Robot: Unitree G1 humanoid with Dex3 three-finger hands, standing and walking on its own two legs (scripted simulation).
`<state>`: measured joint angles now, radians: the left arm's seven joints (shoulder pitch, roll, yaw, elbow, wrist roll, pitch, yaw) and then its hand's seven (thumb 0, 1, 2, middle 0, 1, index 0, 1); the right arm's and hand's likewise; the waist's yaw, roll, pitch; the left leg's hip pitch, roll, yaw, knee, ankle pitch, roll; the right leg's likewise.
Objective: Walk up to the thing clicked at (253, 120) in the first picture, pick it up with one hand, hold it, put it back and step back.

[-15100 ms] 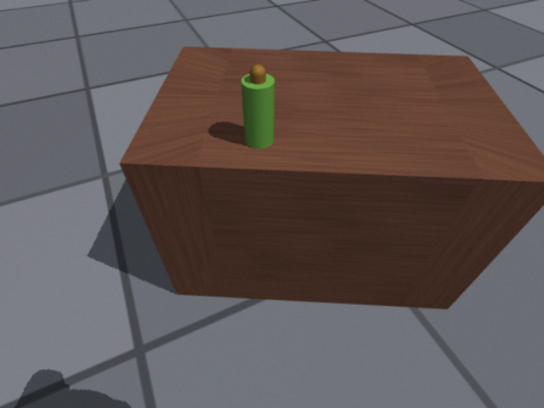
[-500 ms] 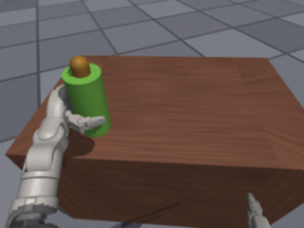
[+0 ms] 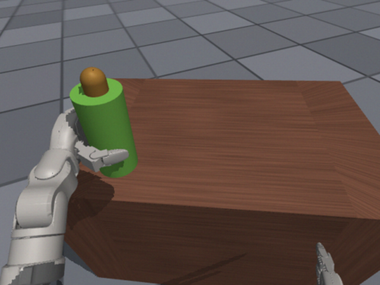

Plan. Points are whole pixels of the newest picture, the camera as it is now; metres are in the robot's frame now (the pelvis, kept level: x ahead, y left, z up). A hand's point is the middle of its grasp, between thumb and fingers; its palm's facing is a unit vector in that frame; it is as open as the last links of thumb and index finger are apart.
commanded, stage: hold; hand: left
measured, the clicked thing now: (106, 123) +0.34 +0.16 +0.23
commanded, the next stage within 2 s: none
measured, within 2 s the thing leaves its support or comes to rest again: neither
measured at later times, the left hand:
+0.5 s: hand (100, 130) +0.32 +0.17 +0.22, palm faces +0.07 -1.00 -0.07, open 11.1 cm
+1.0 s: hand (97, 129) +0.32 +0.17 +0.23, palm faces +0.07 -0.99 -0.08, open 11.1 cm
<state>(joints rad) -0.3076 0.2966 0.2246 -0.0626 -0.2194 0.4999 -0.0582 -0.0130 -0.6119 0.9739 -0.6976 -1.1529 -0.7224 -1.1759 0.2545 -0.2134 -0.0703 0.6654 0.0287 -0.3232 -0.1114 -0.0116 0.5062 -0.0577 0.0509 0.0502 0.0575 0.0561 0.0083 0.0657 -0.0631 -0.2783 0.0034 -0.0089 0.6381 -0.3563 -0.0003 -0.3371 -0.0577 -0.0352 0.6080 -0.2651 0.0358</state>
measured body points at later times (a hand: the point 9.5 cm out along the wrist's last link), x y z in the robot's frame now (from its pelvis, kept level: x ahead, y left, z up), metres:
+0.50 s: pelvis -0.01 +0.00 +0.00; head -0.04 -0.03 +0.45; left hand +0.31 +0.22 +0.23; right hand +0.17 -0.25 -0.07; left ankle -0.01 +0.12 -0.73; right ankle +0.03 -0.14 -0.73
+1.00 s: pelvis +0.00 +0.00 +0.00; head -0.03 -0.03 +0.45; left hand +0.31 +0.23 +0.24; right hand +0.17 -0.25 -0.07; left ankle -0.01 +0.12 -0.73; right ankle +0.03 -0.14 -0.73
